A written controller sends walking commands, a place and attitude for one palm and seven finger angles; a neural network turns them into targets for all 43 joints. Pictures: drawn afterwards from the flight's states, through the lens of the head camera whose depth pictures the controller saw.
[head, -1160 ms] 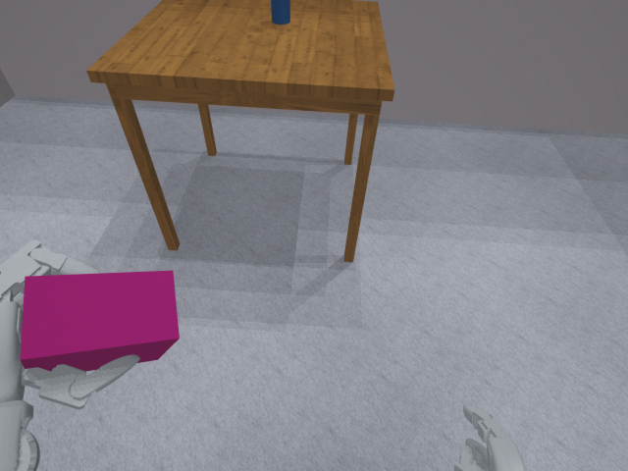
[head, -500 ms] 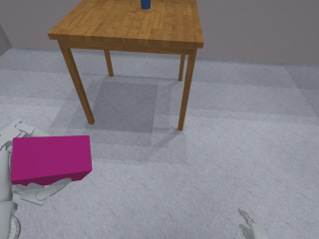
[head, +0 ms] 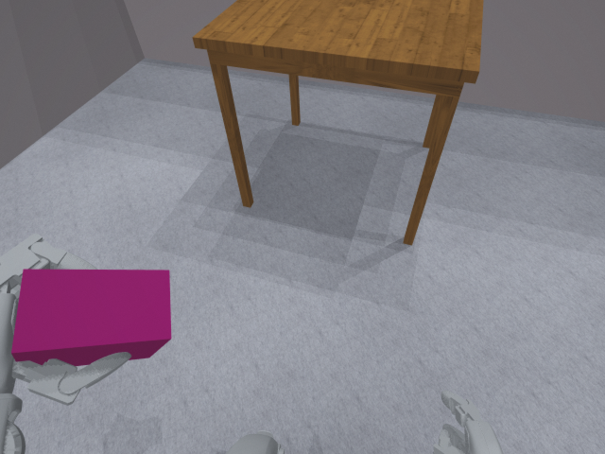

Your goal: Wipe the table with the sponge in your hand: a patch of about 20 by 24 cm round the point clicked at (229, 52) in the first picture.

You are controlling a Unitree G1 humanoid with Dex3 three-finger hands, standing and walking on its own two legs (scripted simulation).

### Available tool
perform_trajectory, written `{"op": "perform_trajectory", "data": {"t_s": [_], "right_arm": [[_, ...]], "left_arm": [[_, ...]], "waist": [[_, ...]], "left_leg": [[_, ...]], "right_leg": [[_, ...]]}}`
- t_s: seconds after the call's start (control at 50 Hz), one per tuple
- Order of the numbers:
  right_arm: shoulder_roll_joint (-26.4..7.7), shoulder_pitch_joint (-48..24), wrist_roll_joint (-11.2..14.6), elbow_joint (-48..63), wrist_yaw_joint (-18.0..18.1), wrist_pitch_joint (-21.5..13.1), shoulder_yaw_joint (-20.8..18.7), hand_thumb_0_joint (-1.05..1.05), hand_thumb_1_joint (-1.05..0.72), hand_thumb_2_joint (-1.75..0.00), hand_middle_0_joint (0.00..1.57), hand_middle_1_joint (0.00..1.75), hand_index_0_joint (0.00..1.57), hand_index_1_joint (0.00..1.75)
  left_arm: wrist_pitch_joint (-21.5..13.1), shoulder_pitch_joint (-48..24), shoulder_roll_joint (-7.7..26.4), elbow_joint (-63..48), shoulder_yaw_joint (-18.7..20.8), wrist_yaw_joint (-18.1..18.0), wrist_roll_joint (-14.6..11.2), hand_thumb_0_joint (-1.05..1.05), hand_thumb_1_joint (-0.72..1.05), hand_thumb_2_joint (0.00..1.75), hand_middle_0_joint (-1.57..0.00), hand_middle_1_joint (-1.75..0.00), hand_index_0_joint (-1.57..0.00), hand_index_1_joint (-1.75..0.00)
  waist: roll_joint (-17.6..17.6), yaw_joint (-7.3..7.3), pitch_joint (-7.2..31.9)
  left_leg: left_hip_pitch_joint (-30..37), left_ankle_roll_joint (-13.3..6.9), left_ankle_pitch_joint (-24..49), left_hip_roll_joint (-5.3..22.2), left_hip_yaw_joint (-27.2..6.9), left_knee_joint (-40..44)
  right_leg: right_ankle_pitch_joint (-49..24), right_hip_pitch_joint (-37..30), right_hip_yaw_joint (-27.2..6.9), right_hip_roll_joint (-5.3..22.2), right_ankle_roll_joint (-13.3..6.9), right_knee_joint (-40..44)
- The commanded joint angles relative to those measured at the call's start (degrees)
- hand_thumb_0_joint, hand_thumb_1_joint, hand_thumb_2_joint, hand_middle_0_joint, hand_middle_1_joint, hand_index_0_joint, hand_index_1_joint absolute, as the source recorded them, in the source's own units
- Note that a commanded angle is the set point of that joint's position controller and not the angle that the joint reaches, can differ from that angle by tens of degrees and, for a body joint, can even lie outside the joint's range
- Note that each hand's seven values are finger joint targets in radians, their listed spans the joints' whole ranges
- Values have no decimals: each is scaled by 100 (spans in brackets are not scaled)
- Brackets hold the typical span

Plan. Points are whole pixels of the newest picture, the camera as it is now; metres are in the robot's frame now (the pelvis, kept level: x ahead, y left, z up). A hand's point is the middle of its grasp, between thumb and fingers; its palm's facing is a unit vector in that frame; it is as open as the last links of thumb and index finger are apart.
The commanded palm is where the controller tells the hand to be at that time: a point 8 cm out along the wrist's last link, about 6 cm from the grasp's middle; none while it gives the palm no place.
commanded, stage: walk to a spot facing it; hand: left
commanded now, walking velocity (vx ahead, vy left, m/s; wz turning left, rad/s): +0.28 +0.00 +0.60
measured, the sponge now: (117, 319) +0.22 +0.19 +0.15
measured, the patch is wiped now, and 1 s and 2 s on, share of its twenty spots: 0.00 0.00 0.00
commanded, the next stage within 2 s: none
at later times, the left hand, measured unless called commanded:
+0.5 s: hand out of the picture +0.16 +0.33 +0.17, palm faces +0.65 -0.67 -0.37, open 10.4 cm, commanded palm +0.08 +0.35 +0.18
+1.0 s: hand (1, 278) +0.25 +0.32 +0.17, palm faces +0.65 -0.61 -0.46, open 10.4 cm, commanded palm +0.17 +0.35 +0.18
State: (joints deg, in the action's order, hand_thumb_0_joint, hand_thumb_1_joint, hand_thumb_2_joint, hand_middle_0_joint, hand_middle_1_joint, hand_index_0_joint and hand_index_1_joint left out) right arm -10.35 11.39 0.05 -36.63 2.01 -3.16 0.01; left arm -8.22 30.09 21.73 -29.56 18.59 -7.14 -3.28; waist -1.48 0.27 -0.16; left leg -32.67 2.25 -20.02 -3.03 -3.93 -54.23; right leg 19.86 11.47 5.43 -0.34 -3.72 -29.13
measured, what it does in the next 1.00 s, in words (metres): walks ahead, turning left: left foot, then right foot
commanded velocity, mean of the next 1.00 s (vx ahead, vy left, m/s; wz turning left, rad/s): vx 0.35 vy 0.00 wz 0.34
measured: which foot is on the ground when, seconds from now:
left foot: up 0.00-0.36, down 0.38-0.82, up 0.84-1.00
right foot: down 0.00-0.38, up 0.40-0.78, down 0.80-1.00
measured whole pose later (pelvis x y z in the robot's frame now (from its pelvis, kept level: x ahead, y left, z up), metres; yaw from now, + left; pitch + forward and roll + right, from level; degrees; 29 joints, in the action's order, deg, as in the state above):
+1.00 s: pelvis +0.15 +0.03 +0.00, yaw +25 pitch +0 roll +1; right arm -14.1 10.7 0.2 -36.8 3.5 -2.0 -1.8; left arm -12.2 28.0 20.2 -28.9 19.0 -7.6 -0.5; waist -0.5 1.5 -3.7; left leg -31.3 1.4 -21.1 3.4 3.4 -67.1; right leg 19.8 10.4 12.0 4.9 -1.1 -30.3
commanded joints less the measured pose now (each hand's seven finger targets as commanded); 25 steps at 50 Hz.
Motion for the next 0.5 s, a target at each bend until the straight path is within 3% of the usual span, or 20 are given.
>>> {"op": "perform_trajectory", "data": {"t_s": [0.0,0.06,0.12,0.2,0.26,0.3,0.32,0.34,0.36,0.38,0.4,0.42,0.44,0.48], "right_arm": [[-565,-529,-45,927,163,-121,-159,0,-90,-90,20,30,20,30],[-638,-571,-90,979,246,-178,-196,0,-90,-90,20,30,20,30],[-668,-557,-97,1056,269,-220,-254,0,-90,-90,20,30,20,30],[-652,-344,-106,1261,237,-247,-289,0,-90,-90,20,30,20,30],[-595,-282,-94,1389,248,-250,-280,0,-90,-90,20,30,20,30],[-584,-140,-80,1412,257,-227,-290,0,-90,-90,20,30,20,30],[-661,-1,-58,1391,278,-221,-325,0,-90,-90,20,30,20,30],[-712,-56,-47,1447,280,-220,-308,0,-90,-90,20,30,20,30],[-863,-141,-81,1435,226,-292,-297,0,-90,-90,20,30,20,30],[-713,-109,-39,1372,171,-341,-175,0,-90,-90,20,30,20,30],[-828,-290,20,1263,95,-349,-239,0,-90,-90,20,30,20,30],[-861,-346,65,1236,107,-317,-323,0,-90,-90,20,30,20,30],[-802,-402,74,1201,114,-279,-327,0,-90,-90,20,30,20,30],[-650,-393,95,1101,105,-326,-258,0,-90,-90,20,30,20,30]], "left_arm": [[-360,-229,936,-291,793,-129,165,0,10,130,-120,-160,-120,-160],[-486,-785,907,-386,647,-165,227,0,10,130,-120,-160,-120,-160],[-524,-896,899,-683,585,-261,227,0,10,130,-120,-160,-120,-160],[-543,-942,934,-1309,698,-384,197,0,10,130,-120,-160,-120,-160],[-465,-760,886,-1438,762,-471,159,0,10,130,-120,-160,-120,-160],[-408,-842,824,-1458,688,-523,121,0,10,130,-120,-160,-120,-160],[-387,-842,656,-1429,504,-524,78,0,10,130,-120,-160,-120,-160],[-499,-1070,645,-1664,473,-537,114,0,10,130,-120,-160,-120,-160],[-645,-1095,673,-1856,487,-540,130,0,10,130,-120,-160,-120,-160],[-705,-1271,1068,-1721,680,-532,263,0,10,130,-120,-160,-120,-160],[-676,-1526,1232,-1439,798,-402,307,0,10,130,-120,-160,-120,-160],[-635,-1324,1351,-1357,986,-344,317,0,10,130,-120,-160,-120,-160],[-606,-1182,1151,-1421,911,-310,299,0,10,130,-120,-160,-120,-160],[-672,-797,955,-1622,865,-272,256,0,10,130,-120,-160,-120,-160]], "waist": [[698,17,275],[879,-57,122],[1003,-166,174],[1198,-267,364],[1276,-316,618],[1154,-110,956],[716,151,1282],[-280,255,1374],[-1859,141,1293],[-1264,182,931],[-580,96,603],[-435,8,590],[-654,5,207],[-931,-94,22]], "left_leg": [[-956,85,126,488,575,-1669],[-857,17,152,588,887,-1159],[-781,-70,68,627,1097,-484],[-433,-135,-39,706,1422,627],[428,-253,-289,440,1783,1527],[1493,-313,2,82,2039,2215],[2657,-399,423,134,1866,2713],[3891,-756,708,849,749,2903],[4507,-1633,2170,2629,-2182,3311],[4128,-2085,2508,3043,-3063,3530],[3459,-1976,1720,2931,-2546,3675],[2852,-1839,723,2733,-2196,3706],[2247,-1766,29,2521,-1846,3867],[1683,-1480,-420,2023,-884,4020]], "right_leg": [[-3363,-708,-583,1732,38,938],[-3568,-902,-324,1805,7,1046],[-3866,-1331,-385,1943,26,1037],[-3783,-1588,-199,2122,-232,885],[-3953,-1409,10,2073,-312,408],[-4082,-1009,324,1913,-150,-553],[-3608,-401,593,1746,99,-1728],[-1707,1004,689,1307,385,-3076],[1394,2656,386,446,658,-4437],[1583,3038,-338,403,513,-5229],[1207,3177,-629,696,513,-5208],[1022,2971,-655,846,571,-4964],[780,2902,-598,933,643,-4774],[245,2493,-351,931,665,-4156]]}}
